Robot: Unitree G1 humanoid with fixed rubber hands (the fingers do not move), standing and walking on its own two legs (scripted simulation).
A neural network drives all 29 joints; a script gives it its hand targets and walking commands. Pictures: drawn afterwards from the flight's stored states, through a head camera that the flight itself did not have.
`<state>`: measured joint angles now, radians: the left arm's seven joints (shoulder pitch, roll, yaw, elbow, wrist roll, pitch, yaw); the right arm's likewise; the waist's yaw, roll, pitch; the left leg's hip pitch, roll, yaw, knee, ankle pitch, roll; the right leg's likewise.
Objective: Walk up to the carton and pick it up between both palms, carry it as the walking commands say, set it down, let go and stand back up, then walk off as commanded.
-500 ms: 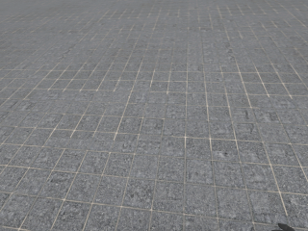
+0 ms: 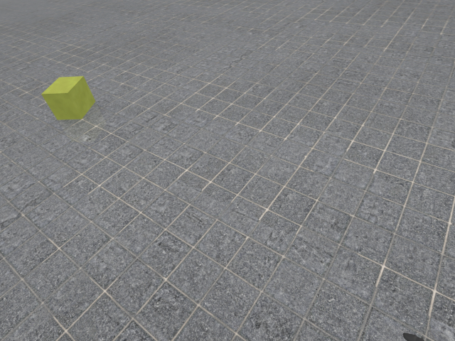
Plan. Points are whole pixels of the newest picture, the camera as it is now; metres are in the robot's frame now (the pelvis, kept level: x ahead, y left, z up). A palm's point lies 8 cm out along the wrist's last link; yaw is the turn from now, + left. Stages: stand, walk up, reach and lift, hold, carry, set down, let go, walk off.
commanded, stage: walk up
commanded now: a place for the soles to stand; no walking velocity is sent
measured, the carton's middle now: (70, 97) +2.06 +1.61 -0.64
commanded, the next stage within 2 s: none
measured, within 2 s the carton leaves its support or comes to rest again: neither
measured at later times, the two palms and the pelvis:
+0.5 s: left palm (63, 305) +0.22 +0.39 -0.08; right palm (345, 231) +0.43 -0.21 -0.12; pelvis +0.25 +0.06 +0.00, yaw +15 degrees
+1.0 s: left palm (58, 230) +0.40 +0.51 -0.10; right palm (274, 152) +0.72 -0.06 -0.12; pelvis +0.50 +0.19 -0.01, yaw +26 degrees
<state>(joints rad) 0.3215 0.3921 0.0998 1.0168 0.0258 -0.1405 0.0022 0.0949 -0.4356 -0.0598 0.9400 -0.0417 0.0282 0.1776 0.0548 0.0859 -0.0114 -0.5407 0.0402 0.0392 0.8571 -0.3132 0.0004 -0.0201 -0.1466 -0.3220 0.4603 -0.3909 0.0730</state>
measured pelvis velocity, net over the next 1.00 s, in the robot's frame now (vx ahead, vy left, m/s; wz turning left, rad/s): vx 0.50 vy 0.19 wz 0.46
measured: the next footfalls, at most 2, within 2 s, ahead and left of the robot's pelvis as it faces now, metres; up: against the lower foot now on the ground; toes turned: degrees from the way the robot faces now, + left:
left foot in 0.10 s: +0.23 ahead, +0.14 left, +0.00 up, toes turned +8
right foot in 0.30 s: +0.24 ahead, -0.09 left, +0.00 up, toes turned -2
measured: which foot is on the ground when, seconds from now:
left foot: up 0.00-0.08, down 0.10-0.34, up 0.36-0.58, down 0.60-0.84, up 0.86-1.00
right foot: down 0.00-0.12, up 0.14-0.28, down 0.30-0.60, up 0.62-0.80, down 0.82-1.00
